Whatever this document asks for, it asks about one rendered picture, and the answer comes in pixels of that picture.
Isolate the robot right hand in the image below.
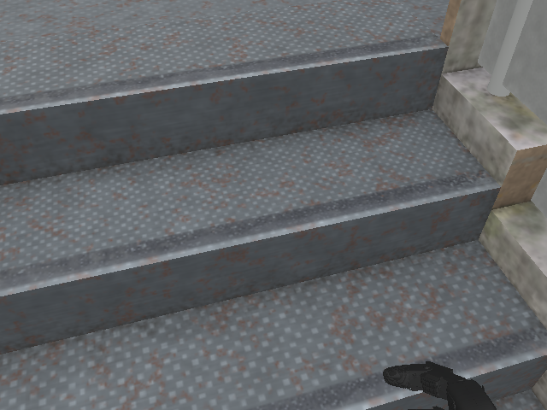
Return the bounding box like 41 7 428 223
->
383 361 497 410

